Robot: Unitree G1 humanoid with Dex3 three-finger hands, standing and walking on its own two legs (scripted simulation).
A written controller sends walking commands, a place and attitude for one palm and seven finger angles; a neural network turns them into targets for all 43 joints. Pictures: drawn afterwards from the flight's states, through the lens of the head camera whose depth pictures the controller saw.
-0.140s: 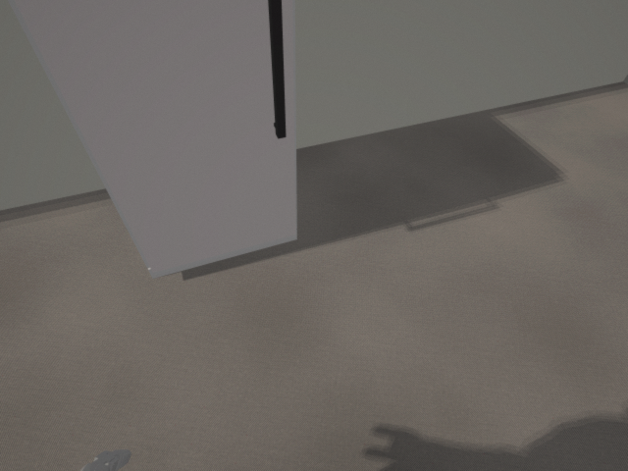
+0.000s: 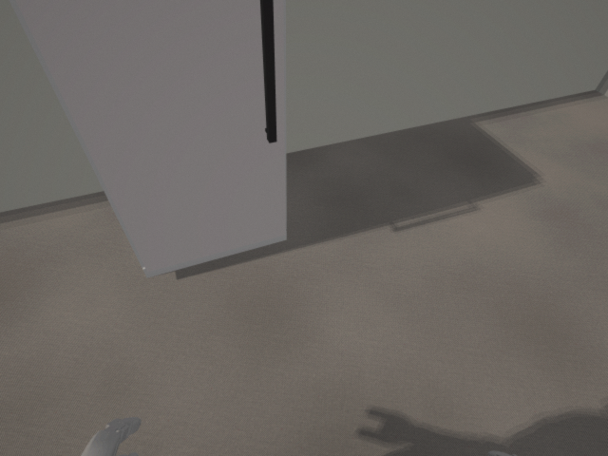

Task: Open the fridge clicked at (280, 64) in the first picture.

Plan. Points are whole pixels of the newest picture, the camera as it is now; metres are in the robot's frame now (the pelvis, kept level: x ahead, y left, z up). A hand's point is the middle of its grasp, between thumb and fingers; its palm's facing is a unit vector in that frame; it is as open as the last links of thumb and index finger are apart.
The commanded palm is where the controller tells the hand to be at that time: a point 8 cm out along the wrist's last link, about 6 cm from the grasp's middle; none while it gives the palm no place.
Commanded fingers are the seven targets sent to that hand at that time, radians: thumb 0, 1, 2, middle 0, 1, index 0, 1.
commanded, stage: stand and wait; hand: right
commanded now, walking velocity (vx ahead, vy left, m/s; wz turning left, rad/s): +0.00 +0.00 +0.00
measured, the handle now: (266, 54) +1.00 +0.16 +0.08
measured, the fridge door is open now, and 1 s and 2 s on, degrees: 0 0 0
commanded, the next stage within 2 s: look at it before walking up in 0.76 s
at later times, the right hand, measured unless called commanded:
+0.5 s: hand out of the picture +0.05 -0.23 -0.15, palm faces -0.03 +0.94 -0.35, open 7.4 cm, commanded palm none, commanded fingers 0.00 -0.90 -0.90 0.20 0.30 0.20 0.30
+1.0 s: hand out of the picture +0.06 -0.22 -0.15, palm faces -0.04 +0.94 -0.33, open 7.4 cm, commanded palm none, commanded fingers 0.00 -0.90 -0.90 0.20 0.30 0.20 0.30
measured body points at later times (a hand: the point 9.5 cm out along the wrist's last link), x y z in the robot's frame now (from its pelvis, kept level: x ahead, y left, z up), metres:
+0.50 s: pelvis -0.02 +0.02 +0.01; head -0.01 +0.03 +0.46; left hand +0.06 +0.32 -0.13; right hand +0.05 -0.28 -0.12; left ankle -0.02 +0.13 -0.74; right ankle -0.03 -0.11 -0.74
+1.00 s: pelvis -0.02 +0.02 +0.01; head -0.02 +0.02 +0.46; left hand +0.05 +0.32 -0.13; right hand +0.07 -0.27 -0.12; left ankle -0.02 +0.13 -0.74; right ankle -0.03 -0.11 -0.74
